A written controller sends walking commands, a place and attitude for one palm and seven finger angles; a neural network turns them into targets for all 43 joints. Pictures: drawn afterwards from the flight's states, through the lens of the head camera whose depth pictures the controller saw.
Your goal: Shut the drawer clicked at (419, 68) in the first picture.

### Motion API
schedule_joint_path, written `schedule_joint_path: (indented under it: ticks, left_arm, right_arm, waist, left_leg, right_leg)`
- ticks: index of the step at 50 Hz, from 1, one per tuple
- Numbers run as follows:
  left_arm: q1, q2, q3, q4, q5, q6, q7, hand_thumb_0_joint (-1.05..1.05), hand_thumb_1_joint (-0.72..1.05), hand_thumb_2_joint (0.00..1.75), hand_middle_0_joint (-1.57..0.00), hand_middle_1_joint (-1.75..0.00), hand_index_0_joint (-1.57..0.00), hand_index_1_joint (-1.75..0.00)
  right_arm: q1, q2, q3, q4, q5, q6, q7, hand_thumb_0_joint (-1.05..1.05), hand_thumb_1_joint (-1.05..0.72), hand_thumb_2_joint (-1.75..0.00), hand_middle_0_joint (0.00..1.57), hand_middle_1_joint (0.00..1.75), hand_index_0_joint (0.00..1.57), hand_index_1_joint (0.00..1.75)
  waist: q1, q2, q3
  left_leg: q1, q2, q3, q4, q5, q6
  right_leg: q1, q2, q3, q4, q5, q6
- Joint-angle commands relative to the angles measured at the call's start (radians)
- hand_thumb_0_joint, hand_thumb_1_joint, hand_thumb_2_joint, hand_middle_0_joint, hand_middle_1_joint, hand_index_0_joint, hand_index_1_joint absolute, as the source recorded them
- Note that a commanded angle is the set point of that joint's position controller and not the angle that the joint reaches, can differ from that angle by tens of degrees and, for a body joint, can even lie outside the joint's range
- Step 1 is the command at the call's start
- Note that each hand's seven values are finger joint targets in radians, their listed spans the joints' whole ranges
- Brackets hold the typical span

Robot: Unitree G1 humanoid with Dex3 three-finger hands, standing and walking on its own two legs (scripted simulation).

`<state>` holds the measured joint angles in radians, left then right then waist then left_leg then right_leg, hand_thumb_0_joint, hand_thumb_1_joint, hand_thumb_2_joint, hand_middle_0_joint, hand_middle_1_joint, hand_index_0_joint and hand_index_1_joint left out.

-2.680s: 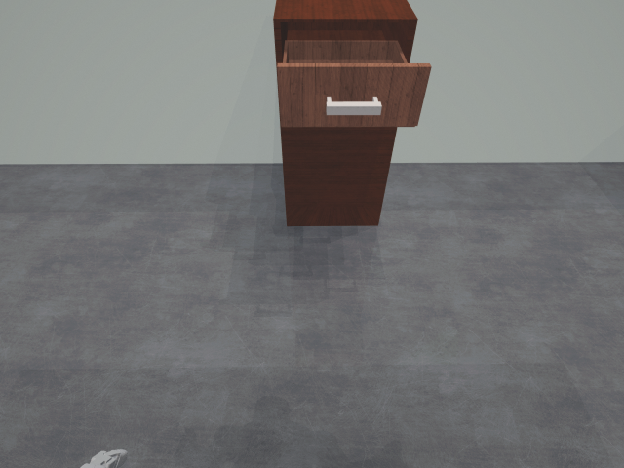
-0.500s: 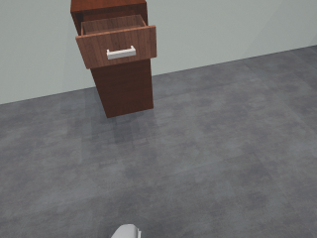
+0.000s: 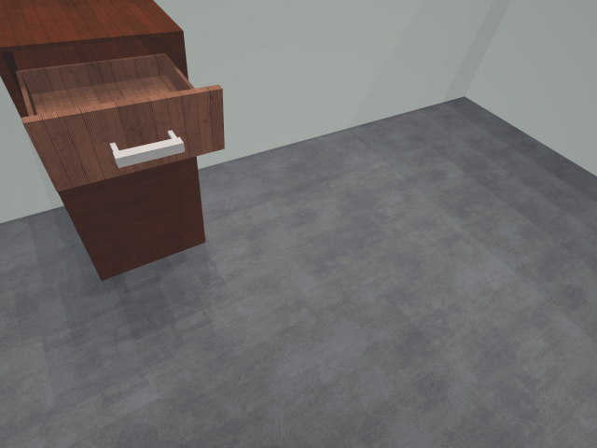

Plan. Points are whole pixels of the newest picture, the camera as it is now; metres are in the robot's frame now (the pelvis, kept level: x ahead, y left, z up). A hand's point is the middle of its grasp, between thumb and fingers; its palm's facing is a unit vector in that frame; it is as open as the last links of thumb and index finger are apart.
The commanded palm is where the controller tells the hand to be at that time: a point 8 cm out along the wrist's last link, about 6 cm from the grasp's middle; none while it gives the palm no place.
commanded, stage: walk to a spot facing it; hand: left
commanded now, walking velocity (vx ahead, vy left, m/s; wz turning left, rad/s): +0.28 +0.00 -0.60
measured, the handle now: (147, 146) +0.64 +0.39 +0.00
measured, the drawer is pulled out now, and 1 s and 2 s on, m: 0.29 0.29 0.29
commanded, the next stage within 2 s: turn to face it in 1.92 s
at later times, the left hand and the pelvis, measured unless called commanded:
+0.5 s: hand (235, 355) +0.31 +0.13 -0.19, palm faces -0.29 -0.95 -0.15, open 7.4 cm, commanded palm none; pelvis +0.15 +0.00 -0.03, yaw -17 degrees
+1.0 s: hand (188, 319) +0.36 +0.23 -0.18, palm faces -0.44 -0.87 -0.25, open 7.4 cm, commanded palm none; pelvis +0.21 +0.07 -0.01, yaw -34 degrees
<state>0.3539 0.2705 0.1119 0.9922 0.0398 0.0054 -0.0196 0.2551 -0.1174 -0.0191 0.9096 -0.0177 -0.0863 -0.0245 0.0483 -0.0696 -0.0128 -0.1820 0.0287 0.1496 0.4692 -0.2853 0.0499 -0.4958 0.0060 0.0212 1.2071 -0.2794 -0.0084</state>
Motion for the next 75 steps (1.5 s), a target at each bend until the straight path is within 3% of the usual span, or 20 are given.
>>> schedule_joint_path:
  ticks: [1,7,13,18,20,21,22,23,25,27,30,40,46,47,49,50,54,59,71,75]
  left_arm:
    - [0.015,-0.04,-0.011,-0.064,-0.005,0.002,-0.018,0.0,0.9,0.9,-0.2,-0.3,-0.2,-0.3]
    - [-0.091,-0.05,-0.019,-0.097,-0.002,0.024,-0.02,0.0,0.9,0.9,-0.2,-0.3,-0.2,-0.3]
    - [-0.277,-0.068,-0.043,-0.141,-0.011,0.016,-0.024,0.0,0.9,0.9,-0.2,-0.3,-0.2,-0.3]
    - [-0.176,-0.021,-0.035,-0.125,-0.009,0.003,-0.009,0.0,0.9,0.9,-0.2,-0.3,-0.2,-0.3]
    - [0.019,0.047,-0.014,-0.078,-0.006,-0.021,0.0,0.0,0.9,0.9,-0.2,-0.3,-0.2,-0.3]
    - [0.099,0.128,-0.002,-0.06,-0.009,-0.03,0.011,0.0,0.9,0.9,-0.2,-0.3,-0.2,-0.3]
    - [0.085,0.174,0.004,-0.065,-0.04,-0.026,0.025,0.0,0.9,0.9,-0.2,-0.3,-0.2,-0.3]
    - [0.022,0.158,0.003,-0.09,-0.045,-0.013,0.039,0.0,0.9,0.9,-0.2,-0.3,-0.2,-0.3]
    - [-0.105,0.108,-0.01,-0.119,-0.045,-0.021,0.043,0.0,0.9,0.9,-0.2,-0.3,-0.2,-0.3]
    - [-0.166,0.072,-0.018,-0.134,-0.038,-0.024,0.051,0.0,0.9,0.9,-0.2,-0.3,-0.2,-0.3]
    - [-0.159,0.071,-0.014,-0.14,-0.025,-0.023,0.043,0.0,0.9,0.9,-0.2,-0.3,-0.2,-0.3]
    - [-0.042,0.118,0.009,-0.141,-0.016,-0.005,0.029,0.0,0.9,0.9,-0.2,-0.3,-0.2,-0.3]
    - [-0.108,0.139,0.015,-0.169,-0.016,0.013,0.039,0.0,0.9,0.9,-0.2,-0.3,-0.2,-0.3]
    - [-0.131,0.127,0.011,-0.178,-0.023,0.016,0.038,0.0,0.9,0.9,-0.2,-0.3,-0.2,-0.3]
    - [-0.112,0.052,-0.004,-0.205,-0.028,0.016,0.021,0.0,0.9,0.9,-0.2,-0.3,-0.2,-0.3]
    - [-0.098,0.092,0.007,-0.184,-0.012,0.019,0.02,0.0,0.9,0.9,-0.2,-0.3,-0.2,-0.3]
    - [-0.045,0.076,0.014,-0.132,-0.011,0.042,0.002,0.0,0.9,0.9,-0.2,-0.3,-0.2,-0.3]
    - [-0.086,0.044,0.007,-0.135,-0.016,0.061,-0.005,0.0,0.9,0.9,-0.2,-0.3,-0.2,-0.3]
    - [-0.235,-0.007,-0.019,-0.169,-0.02,0.043,-0.014,0.0,0.9,0.9,-0.2,-0.3,-0.2,-0.3]
    - [-0.071,0.063,-0.001,-0.122,-0.011,0.008,-0.011,0.0,0.9,0.9,-0.2,-0.3,-0.2,-0.3]
  right_arm:
    - [0.15,-0.123,-0.023,0.025,0.009,-0.026,-0.017,0.0,-0.9,-0.9,0.2,0.3,0.2,0.3]
    - [0.228,-0.129,-0.015,0.065,0.006,-0.026,-0.025,0.0,-0.9,-0.9,0.2,0.3,0.2,0.3]
    - [0.3,-0.158,-0.019,0.104,-0.006,0.005,-0.028,0.0,-0.9,-0.9,0.2,0.3,0.2,0.3]
    - [0.264,-0.203,-0.043,0.097,0.003,0.027,-0.025,0.0,-0.9,-0.9,0.2,0.3,0.2,0.3]
    - [0.197,-0.213,-0.047,0.059,0.014,0.032,-0.014,0.0,-0.9,-0.9,0.2,0.3,0.2,0.3]
    - [0.206,-0.168,-0.041,0.028,0.033,0.038,-0.008,0.0,-0.9,-0.9,0.2,0.3,0.2,0.3]
    - [0.171,-0.141,-0.044,-0.003,0.03,0.036,-0.014,0.0,-0.9,-0.9,0.2,0.3,0.2,0.3]
    - [0.135,-0.151,-0.047,-0.019,0.022,0.048,-0.021,0.0,-0.9,-0.9,0.2,0.3,0.2,0.3]
    - [0.148,-0.121,-0.045,-0.011,0.008,0.077,-0.007,0.0,-0.9,-0.9,0.2,0.3,0.2,0.3]
    - [0.163,-0.122,-0.048,0.017,0.003,0.109,-0.014,0.0,-0.9,-0.9,0.2,0.3,0.2,0.3]
    - [0.128,-0.123,-0.047,0.011,-0.007,0.123,-0.01,0.0,-0.9,-0.9,0.2,0.3,0.2,0.3]
    - [-0.146,-0.162,-0.045,-0.109,-0.001,0.099,-0.008,0.0,-0.9,-0.9,0.2,0.3,0.2,0.3]
    - [-0.078,-0.184,-0.051,-0.115,0.022,0.091,-0.017,0.0,-0.9,-0.9,0.2,0.3,0.2,0.3]
    - [-0.02,-0.203,-0.056,-0.098,0.019,0.083,-0.022,0.0,-0.9,-0.9,0.2,0.3,0.2,0.3]
    - [-0.016,-0.34,-0.078,-0.117,0.003,0.081,-0.021,0.0,-0.9,-0.9,0.2,0.3,0.2,0.3]
    - [-0.047,-0.318,-0.068,-0.132,-0.002,0.088,-0.017,0.0,-0.9,-0.9,0.2,0.3,0.2,0.3]
    - [-0.115,-0.224,-0.037,-0.141,-0.004,0.073,-0.024,0.0,-0.9,-0.9,0.2,0.3,0.2,0.3]
    - [0.0,-0.222,-0.045,-0.097,0.001,0.071,-0.024,0.0,-0.9,-0.9,0.2,0.3,0.2,0.3]
    - [0.111,-0.275,-0.089,-0.016,-0.014,0.077,-0.006,0.0,-0.9,-0.9,0.2,0.3,0.2,0.3]
    - [0.096,-0.256,-0.081,-0.014,-0.003,0.074,0.011,0.0,-0.9,-0.9,0.2,0.3,0.2,0.3]
  waist:
    - [-0.012,0.197,0.09]
    - [-0.017,0.189,0.107]
    - [-0.078,0.16,0.126]
    - [-0.016,0.257,0.03]
    - [0.085,0.222,-0.074]
    - [0.103,0.016,-0.181]
    - [0.068,-0.051,-0.222]
    - [0.04,0.039,-0.135]
    - [-0.057,0.04,-0.036]
    - [-0.095,0.035,0.026]
    - [-0.096,0.048,0.019]
    - [0.007,-0.064,-0.08]
    - [-0.037,-0.084,-0.114]
    - [-0.065,-0.058,-0.143]
    - [-0.061,0.331,-0.086]
    - [-0.053,0.225,-0.04]
    - [-0.005,0.23,0.023]
    - [-0.037,0.233,0.043]
    - [-0.103,0.296,0.007]
    - [-0.001,0.085,-0.083]
  left_leg:
    - [0.069,0.233,-0.099,-0.215,0.543,-0.098]
    - [0.17,0.232,-0.009,-0.201,0.744,-0.13]
    - [0.275,0.244,0.076,-0.12,1.002,-0.025]
    - [0.284,0.278,0.136,0.135,1.273,-0.012]
    - [0.087,0.283,0.123,0.476,0.955,-0.024]
    - [-0.226,0.146,0.12,0.823,0.108,-0.073]
    - [-0.407,0.025,0.01,1.081,-0.363,-0.109]
    - [-0.399,0.083,-0.137,1.036,-0.275,-0.089]
    - [-0.364,0.12,-0.162,0.921,-0.126,-0.105]
    - [-0.306,0.119,-0.162,0.851,-0.073,-0.111]
    - [-0.3,0.109,-0.158,0.759,-0.056,-0.124]
    - [-0.325,0.02,-0.156,0.413,-0.126,-0.144]
    - [-0.073,-0.026,-0.183,0.049,-0.062,-0.109]
    - [0.097,0.007,-0.18,-0.086,0.053,-0.093]
    - [0.263,0.421,-0.524,-0.195,0.358,0.036]
    - [0.154,0.456,-0.486,-0.156,0.471,0.095]
    - [0.048,0.256,-0.189,-0.129,0.578,0.029]
    - [0.093,0.25,-0.144,-0.152,0.437,0.03]
    - [0.129,0.354,-0.036,-0.084,0.402,0.073]
    - [-0.118,0.307,0.086,0.216,0.026,-0.052]
  right_leg:
    - [-0.197,-0.049,0.0,0.085,0.118,0.009]
    - [-0.33,-0.036,-0.044,0.044,0.195,0.011]
    - [-0.228,-0.006,-0.187,-0.319,0.112,-0.012]
    - [0.028,0.06,-0.234,-0.486,0.05,-0.065]
    - [0.391,0.006,-0.15,-0.664,0.151,-0.107]
    - [0.688,-0.248,0.201,-0.692,0.581,-0.232]
    - [0.703,-0.432,0.493,-0.74,0.976,-0.345]
    - [0.578,-0.412,0.367,-0.782,0.855,-0.347]
    - [0.345,-0.297,0.274,-0.849,0.662,-0.1]
    - [0.177,-0.231,0.207,-0.91,0.551,-0.016]
    - [0.111,-0.187,0.202,-0.92,0.361,-0.153]
    - [0.374,-0.157,0.353,-0.803,0.55,-0.172]
    - [0.297,-0.135,0.439,-0.746,0.552,-0.119]
    - [0.203,-0.083,0.395,-0.698,0.456,-0.069]
    - [-0.162,0.107,0.11,-0.331,-0.294,0.05]
    - [-0.149,0.05,0.085,-0.147,-0.288,0.065]
    - [-0.104,0.012,0.042,0.07,-0.117,0.095]
    - [-0.132,-0.017,0.017,0.06,-0.045,0.115]
    - [0.06,-0.048,-0.122,-0.429,-0.178,0.071]
    - [0.492,-0.07,-0.088,-0.798,-0.031,-0.003]
